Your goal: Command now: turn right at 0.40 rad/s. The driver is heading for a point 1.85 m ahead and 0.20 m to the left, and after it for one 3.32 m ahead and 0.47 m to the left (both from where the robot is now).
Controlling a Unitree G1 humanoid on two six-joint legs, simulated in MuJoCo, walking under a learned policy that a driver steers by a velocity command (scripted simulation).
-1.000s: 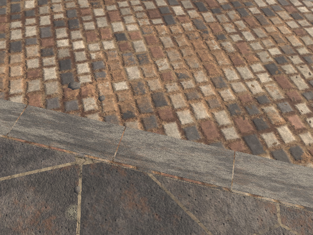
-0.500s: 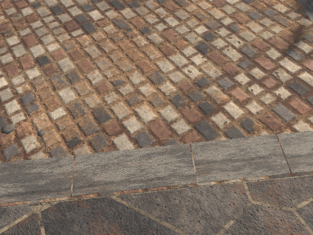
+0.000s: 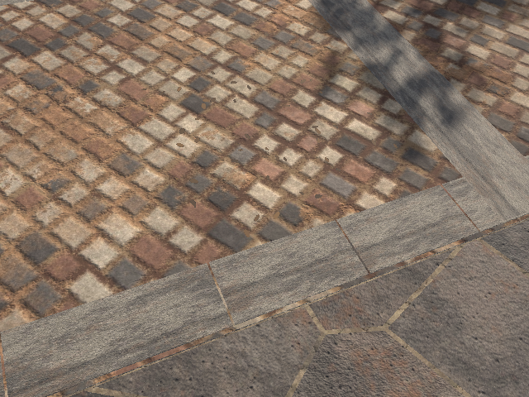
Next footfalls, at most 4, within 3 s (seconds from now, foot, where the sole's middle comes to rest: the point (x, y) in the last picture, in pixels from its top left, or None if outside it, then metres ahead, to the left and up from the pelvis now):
0.18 right None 0.03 -0.15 -0.78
0.44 left None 0.03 0.10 -0.78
1.80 right None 0.39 -0.17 -0.78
2.36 left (235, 303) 0.71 0.06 -0.78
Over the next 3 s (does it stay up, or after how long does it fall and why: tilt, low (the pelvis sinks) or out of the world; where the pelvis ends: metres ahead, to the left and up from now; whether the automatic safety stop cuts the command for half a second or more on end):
stays up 0.73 -0.05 -0.01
